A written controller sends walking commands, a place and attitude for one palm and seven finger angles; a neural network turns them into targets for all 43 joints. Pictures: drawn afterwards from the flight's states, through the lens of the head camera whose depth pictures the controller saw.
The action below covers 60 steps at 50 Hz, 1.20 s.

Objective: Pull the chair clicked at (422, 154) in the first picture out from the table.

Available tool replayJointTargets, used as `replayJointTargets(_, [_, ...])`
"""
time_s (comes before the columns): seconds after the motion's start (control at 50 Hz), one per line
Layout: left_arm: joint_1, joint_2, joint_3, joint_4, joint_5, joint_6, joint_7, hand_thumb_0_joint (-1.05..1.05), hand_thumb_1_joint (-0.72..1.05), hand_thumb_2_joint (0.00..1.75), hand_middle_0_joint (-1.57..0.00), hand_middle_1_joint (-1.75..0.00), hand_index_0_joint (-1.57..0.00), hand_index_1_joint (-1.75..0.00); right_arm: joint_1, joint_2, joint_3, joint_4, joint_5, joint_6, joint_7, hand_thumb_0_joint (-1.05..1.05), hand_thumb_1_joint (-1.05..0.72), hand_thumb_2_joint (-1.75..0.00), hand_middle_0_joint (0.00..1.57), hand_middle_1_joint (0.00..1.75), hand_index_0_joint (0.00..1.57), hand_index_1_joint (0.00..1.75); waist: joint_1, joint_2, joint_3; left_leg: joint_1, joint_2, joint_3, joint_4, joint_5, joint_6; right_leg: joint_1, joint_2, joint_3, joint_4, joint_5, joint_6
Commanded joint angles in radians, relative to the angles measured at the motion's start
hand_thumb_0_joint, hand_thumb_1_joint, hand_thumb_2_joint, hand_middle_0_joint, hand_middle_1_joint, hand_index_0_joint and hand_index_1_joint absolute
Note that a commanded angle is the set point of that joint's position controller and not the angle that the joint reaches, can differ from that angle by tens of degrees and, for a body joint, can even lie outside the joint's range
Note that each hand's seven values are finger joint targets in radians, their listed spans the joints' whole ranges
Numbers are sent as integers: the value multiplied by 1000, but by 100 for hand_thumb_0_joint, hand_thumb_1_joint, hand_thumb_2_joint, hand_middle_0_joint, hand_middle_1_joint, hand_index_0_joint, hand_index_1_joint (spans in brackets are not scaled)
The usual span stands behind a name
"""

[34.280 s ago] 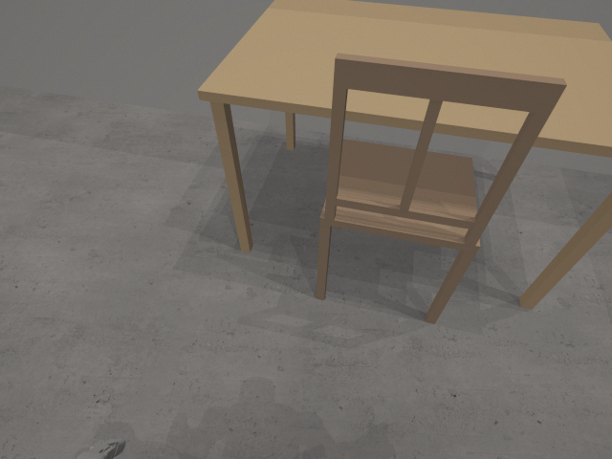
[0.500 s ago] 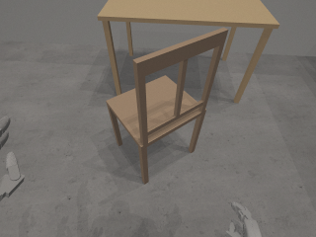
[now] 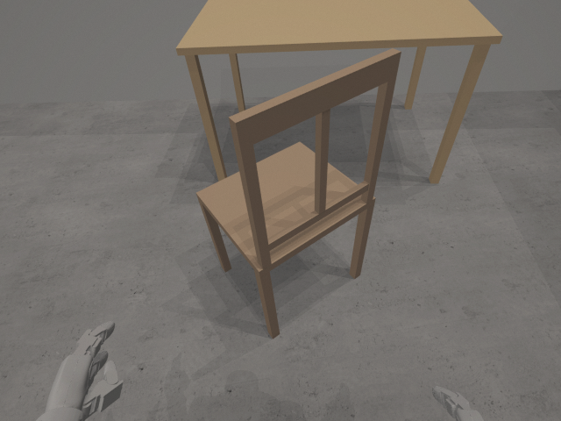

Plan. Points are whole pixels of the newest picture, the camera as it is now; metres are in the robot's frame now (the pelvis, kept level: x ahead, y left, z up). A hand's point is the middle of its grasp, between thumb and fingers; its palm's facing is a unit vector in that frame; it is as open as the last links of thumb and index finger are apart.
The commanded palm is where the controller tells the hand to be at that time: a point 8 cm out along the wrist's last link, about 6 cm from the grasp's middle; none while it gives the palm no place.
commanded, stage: let the arm hang, fingers relaxed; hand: left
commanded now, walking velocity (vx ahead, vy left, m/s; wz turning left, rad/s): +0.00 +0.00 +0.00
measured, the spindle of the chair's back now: (321, 166) +0.69 -0.06 -0.06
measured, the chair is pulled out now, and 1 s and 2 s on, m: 0.60 0.60 0.60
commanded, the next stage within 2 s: look to check the result in 0.96 s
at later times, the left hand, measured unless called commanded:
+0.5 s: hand out of the picture -0.05 +0.19 -0.15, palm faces -0.01 -0.97 -0.25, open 7.3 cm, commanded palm none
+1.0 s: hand out of the picture -0.02 +0.15 -0.16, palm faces -0.01 -0.98 -0.19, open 7.3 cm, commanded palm none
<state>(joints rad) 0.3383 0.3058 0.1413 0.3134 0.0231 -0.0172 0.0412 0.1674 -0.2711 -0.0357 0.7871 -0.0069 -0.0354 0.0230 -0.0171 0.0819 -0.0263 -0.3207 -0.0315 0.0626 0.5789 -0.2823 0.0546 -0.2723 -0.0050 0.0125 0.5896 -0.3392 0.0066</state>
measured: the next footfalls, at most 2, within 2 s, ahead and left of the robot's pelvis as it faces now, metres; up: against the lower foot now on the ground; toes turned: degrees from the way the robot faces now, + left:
none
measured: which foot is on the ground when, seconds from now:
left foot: down 0.00-1.00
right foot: down 0.00-1.00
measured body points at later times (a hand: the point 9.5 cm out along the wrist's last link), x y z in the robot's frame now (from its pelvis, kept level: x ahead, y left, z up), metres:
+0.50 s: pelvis -0.02 -0.01 +0.01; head -0.01 -0.02 +0.46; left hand -0.05 +0.24 -0.13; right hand -0.04 -0.23 -0.15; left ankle +0.01 +0.08 -0.73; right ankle -0.02 -0.12 -0.73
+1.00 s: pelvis -0.02 -0.01 +0.02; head -0.02 -0.02 +0.46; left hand -0.02 +0.20 -0.14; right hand -0.06 -0.23 -0.15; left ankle +0.01 +0.08 -0.73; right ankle -0.02 -0.12 -0.73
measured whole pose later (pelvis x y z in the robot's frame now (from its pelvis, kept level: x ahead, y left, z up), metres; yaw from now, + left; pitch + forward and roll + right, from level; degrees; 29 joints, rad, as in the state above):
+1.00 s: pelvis -0.02 -0.01 +0.02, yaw -1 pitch -1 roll +0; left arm 0.31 0.12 -0.01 1.11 0.01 -0.01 0.04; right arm 0.33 -0.14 -0.03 1.13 -0.01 0.00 -0.02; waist -0.02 0.02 0.02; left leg -0.21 -0.01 0.06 0.38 -0.15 0.03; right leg -0.17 0.02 0.02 0.38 -0.20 -0.01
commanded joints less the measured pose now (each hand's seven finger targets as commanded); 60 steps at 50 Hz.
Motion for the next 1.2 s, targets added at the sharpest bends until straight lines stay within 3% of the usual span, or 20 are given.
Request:
replayJointTargets(0.0, [-6,80,-74,184,4,-6,-13,0,90,90,-20,-30,-20,-30,43,-72,-25,-45,-15,10,-7,0,-90,-90,20,30,20,30,-7,-358,-48,36,66,-81,-1,203,-20,77,-163,134,-141,499,-96])
replayJointTargets(0.04, [-50,79,-88,287,-6,0,-11,0,90,90,-20,-30,-20,-30,45,-64,-20,4,-14,24,-13,0,-90,-90,20,30,20,30,-13,-255,2,89,67,-85,-55,206,-22,30,-151,143,-165,445,-99])
replayJointTargets(0.08, [-59,64,-105,385,-16,1,-11,0,90,90,-20,-30,-20,-30,40,-64,-11,55,-14,23,-19,0,-90,-90,20,30,20,30,-3,-39,37,124,103,-136,-150,266,-12,6,-100,118,-167,294,-70])
replayJointTargets(0.1, [-43,67,-110,431,-16,2,-11,0,90,90,-20,-30,-20,-30,36,-68,-8,73,-12,23,-21,0,-90,-90,20,30,20,30,11,33,56,114,118,-157,-180,258,-6,12,-78,103,-180,222,-58])
replayJointTargets(0.14, [-6,28,-108,520,-16,3,-11,0,90,90,-20,-30,-20,-30,44,-44,-7,114,-13,25,-27,0,-90,-90,20,30,20,30,19,117,78,78,123,-171,-242,118,0,36,-61,82,-211,127,-58])
replayJointTargets(0.18, [10,13,-110,575,-15,3,-12,0,90,90,-20,-30,-20,-30,68,-34,-10,138,-15,30,-31,0,-90,-90,20,30,20,30,21,170,61,59,121,-175,-270,21,2,76,-54,74,-223,121,-62])
replayJointTargets(0.26, [-4,-2,-129,653,-16,-6,-11,0,90,90,-20,-30,-20,-30,130,-28,-16,186,-8,36,-37,0,-90,-90,20,30,20,30,3,-7,25,111,121,-171,-267,1,-4,70,-66,84,-284,95,-60])
replayJointTargets(0.3, [-9,-11,-136,682,-16,-8,-9,0,90,90,-20,-30,-20,-30,156,-29,-17,208,-6,38,-40,0,-90,-90,20,30,20,30,-4,-67,29,133,126,-168,-267,13,-5,49,-64,86,-304,77,-58])
replayJointTargets(0.36, [-2,-25,-141,719,-16,-6,-6,0,90,90,-20,-30,-20,-30,179,-26,-16,237,-7,38,-41,0,-90,-90,20,30,20,30,-6,-105,66,139,130,-169,-283,3,-4,12,-65,83,-312,51,-55])
replayJointTargets(0.48, [21,-35,-145,760,-16,-3,-1,0,90,90,-20,-30,-20,-30,206,-9,-12,279,-8,37,-44,0,-90,-90,20,30,20,30,-5,-123,98,136,127,-159,-292,6,-4,-7,-64,92,-316,38,-52])
replayJointTargets(0.56, [33,-44,-142,766,-15,-1,1,0,90,90,-20,-30,-20,-30,214,3,-10,295,-10,36,-44,0,-90,-90,20,30,20,30,-1,-84,118,120,128,-161,-306,-20,-4,-22,-58,91,-305,28,-52])
replayJointTargets(0.7, [40,-58,-140,770,-15,-8,6,0,90,90,-20,-30,-20,-30,226,27,-11,307,-8,31,-47,0,-90,-90,20,30,20,30,-1,-98,114,127,121,-139,-284,41,-9,-14,-63,100,-309,63,-52])
replayJointTargets(0.78, [37,-71,-139,773,-16,-9,6,0,90,90,-20,-30,-20,-30,228,40,-9,314,-9,28,-50,0,-90,-90,20,30,20,30,-1,-59,121,125,124,-140,-293,51,-10,-9,-63,99,-302,86,-55])
replayJointTargets(0.88, [37,-75,-140,773,-17,-9,6,0,90,90,-20,-30,-20,-30,230,39,-9,315,-8,26,-52,0,-90,-90,20,30,20,30,-2,-55,117,133,126,-139,-290,60,-10,-5,-63,99,-303,98,-54])
replayJointTargets(0.92, [36,-75,-140,770,-16,-7,7,0,90,90,-20,-30,-20,-30,232,40,-11,312,-8,29,-52,0,-90,-90,20,30,20,30,-4,-74,133,124,126,-139,-291,40,-11,-13,-61,100,-311,77,-53])
replayJointTargets(1.04, [38,-79,-139,773,-17,-10,7,0,90,90,-20,-30,-20,-30,235,40,-11,315,-7,27,-52,0,-90,-90,20,30,20,30,-5,-94,95,154,123,-133,-277,75,-12,-1,-64,103,-313,90,-53])
replayJointTargets(1.18, [38,-84,-141,779,-18,-11,8,0,90,90,-20,-30,-20,-30,230,44,-8,324,-6,24,-55,0,-90,-90,20,30,20,30,-6,-87,103,165,127,-130,-277,112,-14,2,-64,102,-307,122,-54])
